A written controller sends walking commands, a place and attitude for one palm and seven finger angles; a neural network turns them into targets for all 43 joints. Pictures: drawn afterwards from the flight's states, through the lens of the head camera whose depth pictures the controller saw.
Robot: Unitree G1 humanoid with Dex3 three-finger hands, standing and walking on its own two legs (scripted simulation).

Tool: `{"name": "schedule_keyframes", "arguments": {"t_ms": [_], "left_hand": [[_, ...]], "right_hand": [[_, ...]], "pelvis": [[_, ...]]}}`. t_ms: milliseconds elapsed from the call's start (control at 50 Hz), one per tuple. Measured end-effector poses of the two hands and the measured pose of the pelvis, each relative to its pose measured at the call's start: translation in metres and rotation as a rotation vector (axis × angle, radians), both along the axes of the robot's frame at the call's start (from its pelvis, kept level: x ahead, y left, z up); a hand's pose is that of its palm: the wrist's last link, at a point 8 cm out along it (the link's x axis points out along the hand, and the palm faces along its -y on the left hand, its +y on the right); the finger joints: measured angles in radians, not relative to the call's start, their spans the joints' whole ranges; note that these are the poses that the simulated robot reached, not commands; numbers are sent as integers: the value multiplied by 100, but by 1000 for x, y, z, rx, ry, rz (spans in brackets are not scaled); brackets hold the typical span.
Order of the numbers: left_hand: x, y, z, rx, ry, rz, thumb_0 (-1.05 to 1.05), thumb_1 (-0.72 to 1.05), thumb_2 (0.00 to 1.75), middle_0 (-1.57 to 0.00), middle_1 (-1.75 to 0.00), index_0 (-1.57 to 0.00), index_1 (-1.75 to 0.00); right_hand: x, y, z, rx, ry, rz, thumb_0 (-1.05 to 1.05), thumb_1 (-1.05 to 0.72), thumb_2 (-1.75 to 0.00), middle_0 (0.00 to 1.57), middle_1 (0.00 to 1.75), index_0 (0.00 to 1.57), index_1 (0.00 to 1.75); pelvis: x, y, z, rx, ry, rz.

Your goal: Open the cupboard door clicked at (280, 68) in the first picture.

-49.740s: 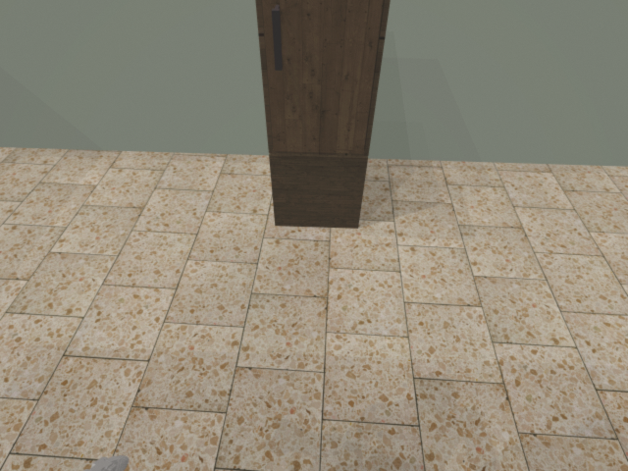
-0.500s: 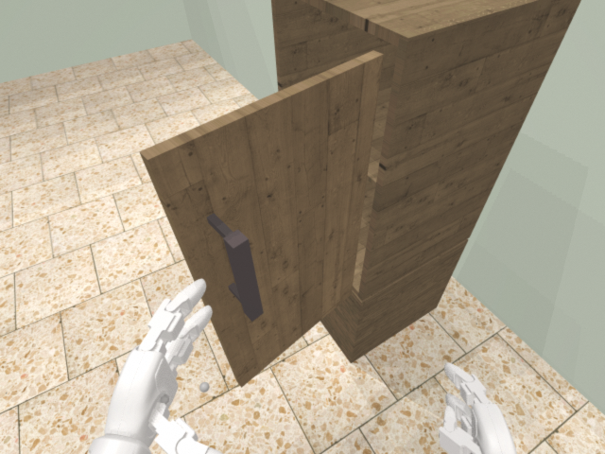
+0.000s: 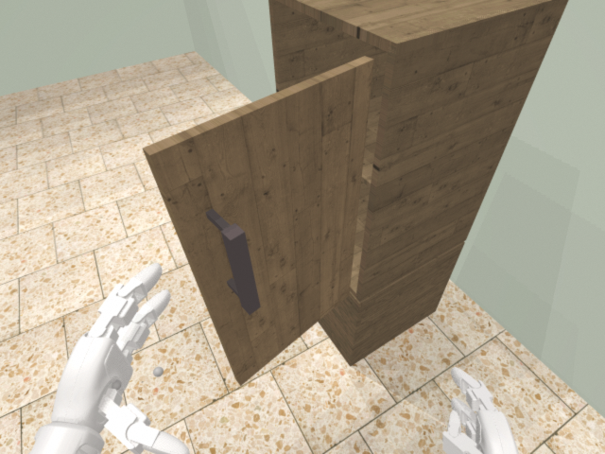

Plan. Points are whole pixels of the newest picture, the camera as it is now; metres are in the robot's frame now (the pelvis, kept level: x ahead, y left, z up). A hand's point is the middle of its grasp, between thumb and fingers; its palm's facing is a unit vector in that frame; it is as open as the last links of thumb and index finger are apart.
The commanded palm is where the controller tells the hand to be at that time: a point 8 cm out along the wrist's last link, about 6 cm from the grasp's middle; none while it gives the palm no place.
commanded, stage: draw the hand back to the body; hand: left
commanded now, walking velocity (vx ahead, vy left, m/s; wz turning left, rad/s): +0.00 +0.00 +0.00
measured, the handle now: (233, 264) +0.34 +0.12 +0.09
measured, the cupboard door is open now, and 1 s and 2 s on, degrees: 100 100 100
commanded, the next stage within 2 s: step back with the hand held close in 1.32 s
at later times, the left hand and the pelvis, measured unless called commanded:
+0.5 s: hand (88, 351) +0.19 +0.23 +0.13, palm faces +0.28 -0.89 -0.36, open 14.3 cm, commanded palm +0.16 +0.28 +0.16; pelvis +0.01 +0.02 +0.02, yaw +0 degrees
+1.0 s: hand (22, 300) +0.22 +0.29 +0.18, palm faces +0.45 -0.79 -0.43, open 8.4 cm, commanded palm +0.17 +0.32 +0.19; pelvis +0.03 +0.02 +0.03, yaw -1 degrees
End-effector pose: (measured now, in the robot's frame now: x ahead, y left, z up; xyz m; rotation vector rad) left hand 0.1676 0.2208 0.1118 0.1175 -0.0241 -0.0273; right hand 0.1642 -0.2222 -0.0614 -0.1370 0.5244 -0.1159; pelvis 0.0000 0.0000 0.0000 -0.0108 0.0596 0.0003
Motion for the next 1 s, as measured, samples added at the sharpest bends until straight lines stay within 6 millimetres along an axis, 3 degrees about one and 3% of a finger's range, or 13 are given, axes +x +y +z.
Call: {"name": "schedule_keyframes", "arguments": {"t_ms": [260, 340, 500, 640, 1000], "left_hand": [[-1, 23, 16, 2, 24, -2, -1, -46, 31, -15, -30, -15, -30], [-3, 36, 27, 146, 22, 153, -1, -39, 35, -15, -30, -16, -30], [-9, 54, 40, 252, 29, 328, -1, -15, 45, -16, -30, -16, -30], [0, 69, 59, 310, -22, 382, 0, 8, 55, -17, -30, -18, -30], [10, 103, 89, 364, -116, 478, 1, 70, 81, -20, -30, -20, -30]], "right_hand": [[13, 7, 19, -20, -74, 18, 2, -90, -90, 20, 30, 20, 30], [18, 14, 23, -34, -54, 27, 1, -90, -90, 20, 30, 20, 30], [24, 31, 16, -27, 40, 62, 1, -90, -90, 20, 30, 20, 30], [29, 40, 9, -13, 99, 76, 1, -90, -90, 21, 30, 21, 30], [38, 25, 15, -39, 139, 44, 1, -90, -90, 20, 30, 20, 30]], "pelvis": [[4, 10, 9, -9, -38, 6], [7, 12, 14, -5, -61, -1], [14, 19, 23, -3, -87, 0], [22, 24, 28, 1, -100, -2], [29, 24, 32, -3, -120, -13]]}}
